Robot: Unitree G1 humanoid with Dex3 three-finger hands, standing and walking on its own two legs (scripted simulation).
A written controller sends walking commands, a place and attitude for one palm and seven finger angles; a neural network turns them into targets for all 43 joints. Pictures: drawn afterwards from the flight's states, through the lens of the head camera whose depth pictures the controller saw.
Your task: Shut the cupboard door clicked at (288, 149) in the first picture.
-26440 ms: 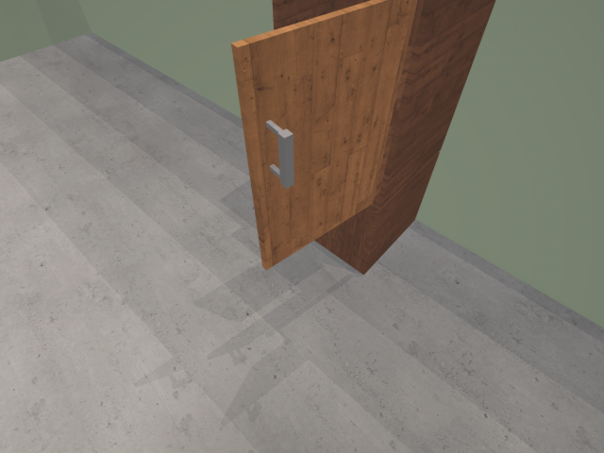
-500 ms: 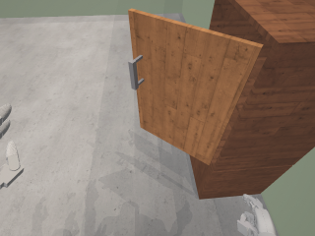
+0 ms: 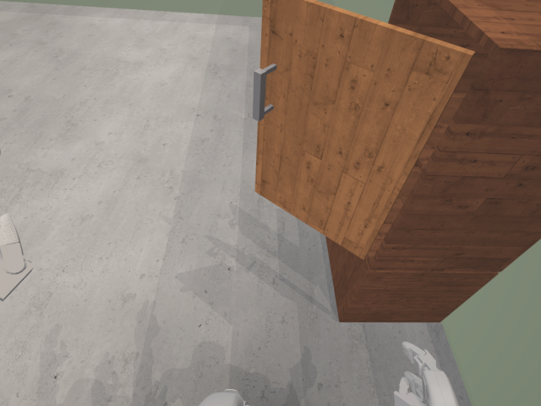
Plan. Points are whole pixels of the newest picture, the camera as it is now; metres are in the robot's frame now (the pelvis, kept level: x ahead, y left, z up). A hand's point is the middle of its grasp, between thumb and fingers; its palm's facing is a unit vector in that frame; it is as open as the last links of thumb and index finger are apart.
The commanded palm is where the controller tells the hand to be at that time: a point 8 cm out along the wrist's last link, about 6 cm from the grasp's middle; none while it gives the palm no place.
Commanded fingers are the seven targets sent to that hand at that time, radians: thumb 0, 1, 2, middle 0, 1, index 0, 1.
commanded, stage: step back with the hand held close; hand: left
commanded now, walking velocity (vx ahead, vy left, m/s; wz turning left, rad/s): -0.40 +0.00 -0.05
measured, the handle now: (264, 92) +0.75 +0.07 +0.07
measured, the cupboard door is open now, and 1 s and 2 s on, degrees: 51 51 51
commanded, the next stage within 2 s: stop stepping back and stand still in 0.42 s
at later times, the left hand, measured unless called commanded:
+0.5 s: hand out of the picture +0.10 +0.29 +0.20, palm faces +0.47 -0.80 -0.38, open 7.4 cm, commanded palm +0.05 +0.31 +0.20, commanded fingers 0.00 0.90 0.90 -0.20 -0.30 -0.20 -0.30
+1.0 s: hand out of the picture +0.01 +0.29 +0.18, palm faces +0.38 -0.84 -0.39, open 7.4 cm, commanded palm -0.05 +0.33 +0.20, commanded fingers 0.00 0.90 0.90 -0.20 -0.30 -0.20 -0.30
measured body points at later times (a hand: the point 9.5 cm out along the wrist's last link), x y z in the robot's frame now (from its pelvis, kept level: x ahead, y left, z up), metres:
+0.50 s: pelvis -0.10 +0.02 +0.01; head -0.09 +0.06 +0.46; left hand +0.07 +0.33 +0.22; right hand +0.08 -0.20 -0.05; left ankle +0.06 +0.09 -0.72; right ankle -0.24 -0.13 -0.68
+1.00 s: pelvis -0.20 +0.04 +0.01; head -0.21 +0.07 +0.46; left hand -0.02 +0.34 +0.20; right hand -0.10 -0.22 -0.07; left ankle -0.07 +0.10 -0.69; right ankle -0.28 -0.11 -0.72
